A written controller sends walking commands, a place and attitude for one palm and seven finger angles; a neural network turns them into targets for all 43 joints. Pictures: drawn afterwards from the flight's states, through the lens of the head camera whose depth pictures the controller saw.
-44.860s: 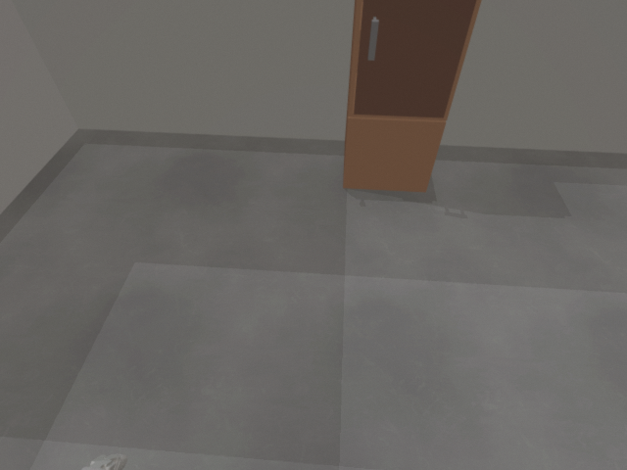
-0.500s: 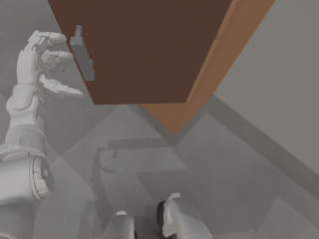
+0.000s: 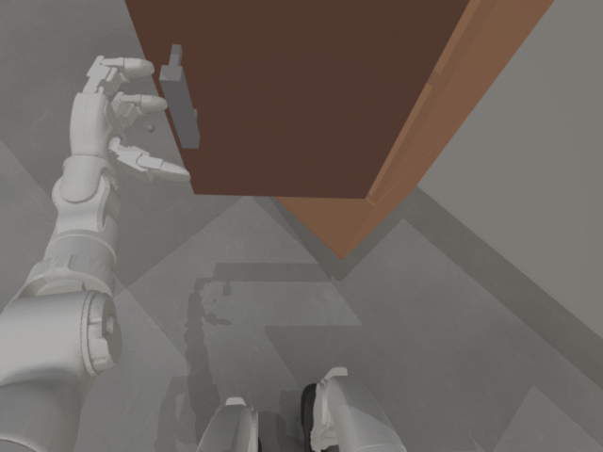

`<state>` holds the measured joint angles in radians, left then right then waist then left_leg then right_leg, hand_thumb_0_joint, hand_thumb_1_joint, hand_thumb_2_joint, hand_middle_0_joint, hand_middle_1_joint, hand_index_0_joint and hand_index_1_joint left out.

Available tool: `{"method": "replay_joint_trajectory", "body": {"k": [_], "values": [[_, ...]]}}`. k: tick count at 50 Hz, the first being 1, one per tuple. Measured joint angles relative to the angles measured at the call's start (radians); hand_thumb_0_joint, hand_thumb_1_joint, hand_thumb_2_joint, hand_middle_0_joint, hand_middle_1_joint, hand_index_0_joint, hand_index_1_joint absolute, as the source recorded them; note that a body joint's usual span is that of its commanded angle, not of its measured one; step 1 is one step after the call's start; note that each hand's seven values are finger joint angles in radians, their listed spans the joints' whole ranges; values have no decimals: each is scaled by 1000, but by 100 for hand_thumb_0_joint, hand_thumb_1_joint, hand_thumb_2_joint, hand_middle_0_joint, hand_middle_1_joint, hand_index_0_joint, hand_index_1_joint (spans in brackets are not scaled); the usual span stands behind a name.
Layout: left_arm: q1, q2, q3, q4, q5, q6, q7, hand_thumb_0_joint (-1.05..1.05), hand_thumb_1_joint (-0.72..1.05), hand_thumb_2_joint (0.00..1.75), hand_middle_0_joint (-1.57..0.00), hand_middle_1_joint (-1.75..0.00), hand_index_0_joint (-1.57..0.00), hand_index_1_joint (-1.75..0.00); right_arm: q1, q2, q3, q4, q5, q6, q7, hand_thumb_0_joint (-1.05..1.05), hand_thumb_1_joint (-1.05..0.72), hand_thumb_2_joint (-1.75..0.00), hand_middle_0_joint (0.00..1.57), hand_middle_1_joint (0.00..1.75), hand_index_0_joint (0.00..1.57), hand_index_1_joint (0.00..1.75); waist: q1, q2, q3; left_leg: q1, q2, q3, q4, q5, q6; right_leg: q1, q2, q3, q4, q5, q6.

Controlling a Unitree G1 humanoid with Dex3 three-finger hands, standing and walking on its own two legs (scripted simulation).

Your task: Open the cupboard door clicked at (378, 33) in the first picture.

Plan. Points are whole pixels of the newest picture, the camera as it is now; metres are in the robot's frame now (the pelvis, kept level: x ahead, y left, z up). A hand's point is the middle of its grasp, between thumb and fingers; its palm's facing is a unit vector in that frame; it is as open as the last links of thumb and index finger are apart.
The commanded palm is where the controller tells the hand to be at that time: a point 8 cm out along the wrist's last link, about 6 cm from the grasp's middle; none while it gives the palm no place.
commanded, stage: slide the fingers in behind the handle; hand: left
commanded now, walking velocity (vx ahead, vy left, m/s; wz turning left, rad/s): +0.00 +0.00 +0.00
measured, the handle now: (184, 99) +0.56 +0.12 +0.05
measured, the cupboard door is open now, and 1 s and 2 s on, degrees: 46 45 46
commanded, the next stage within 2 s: close the thumb around the handle in 0.88 s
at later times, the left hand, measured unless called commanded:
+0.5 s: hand (193, 131) +0.51 +0.11 +0.05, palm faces -0.07 -1.00 -0.05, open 13.9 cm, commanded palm +0.48 +0.15 +0.05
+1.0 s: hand (196, 132) +0.51 +0.10 +0.05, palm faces -0.06 -1.00 -0.05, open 14.1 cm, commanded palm +0.48 +0.15 +0.05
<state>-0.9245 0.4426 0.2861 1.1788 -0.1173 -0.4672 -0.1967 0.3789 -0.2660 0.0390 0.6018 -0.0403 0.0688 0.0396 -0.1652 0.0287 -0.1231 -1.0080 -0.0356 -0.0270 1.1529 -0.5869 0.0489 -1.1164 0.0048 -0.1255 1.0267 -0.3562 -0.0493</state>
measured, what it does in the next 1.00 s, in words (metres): stands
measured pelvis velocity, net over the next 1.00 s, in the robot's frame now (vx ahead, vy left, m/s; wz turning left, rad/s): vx -0.01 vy -0.01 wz -0.01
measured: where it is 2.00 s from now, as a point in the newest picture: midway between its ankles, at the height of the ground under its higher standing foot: outside the picture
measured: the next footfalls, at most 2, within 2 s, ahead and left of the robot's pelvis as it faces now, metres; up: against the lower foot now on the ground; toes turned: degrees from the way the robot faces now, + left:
none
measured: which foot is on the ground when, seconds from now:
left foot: down 0.00-1.00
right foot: down 0.00-1.00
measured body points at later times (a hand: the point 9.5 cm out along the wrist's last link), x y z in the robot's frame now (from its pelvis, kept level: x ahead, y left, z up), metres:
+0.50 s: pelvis +0.00 +0.00 +0.00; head +0.15 +0.00 +0.43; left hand +0.51 +0.16 +0.05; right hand +0.00 -0.25 -0.12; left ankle -0.03 +0.08 -0.65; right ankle +0.06 -0.10 -0.65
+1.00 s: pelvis -0.01 -0.01 +0.00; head +0.14 +0.00 +0.43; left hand +0.50 +0.16 +0.06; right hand +0.00 -0.27 -0.12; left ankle -0.03 +0.08 -0.65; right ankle +0.06 -0.10 -0.65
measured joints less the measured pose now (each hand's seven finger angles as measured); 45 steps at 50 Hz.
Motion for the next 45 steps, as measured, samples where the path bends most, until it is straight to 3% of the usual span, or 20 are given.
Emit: {"method": "replay_joint_trajectory", "body": {"k": [9,13,19,29,45], "values": [[23,-58,-80,-31,16,-4,6,-2,-50,30,-30,-120,-21,-121,-3,3,-11,11,-4,3,11,0,-91,-90,20,30,20,30,5,10,-5,15,-4,-4,-5,-1,2,18,-3,-3,-6,-3,4],[11,-107,-33,-9,44,-5,42,-2,-50,30,-30,-120,-25,-121,-14,4,-5,-2,-6,5,10,0,-91,-90,20,30,20,30,-14,8,-11,20,0,12,-6,-5,6,14,2,12,-1,-3,6],[34,-91,23,-24,97,-42,111,-2,-49,30,-30,-120,-30,-122,-11,16,-3,-37,-11,1,15,0,-91,-90,20,30,20,30,-31,8,-9,17,7,45,-1,-11,9,-9,13,43,20,-4,7],[53,-96,12,-49,58,-30,83,-2,-49,30,-30,-120,-30,-121,14,21,-2,-9,-1,-1,12,0,-91,-90,20,30,20,30,-8,10,-3,32,6,46,-24,3,5,5,12,46,3,6,3],[23,-96,-9,-8,59,-46,102,-2,-50,30,-30,-120,-27,-120,-2,-6,-18,-1,-4,-20,5,0,-91,-90,20,30,20,30,-9,4,-4,22,1,35,-15,9,-3,-3,5,35,14,6,-5]]}}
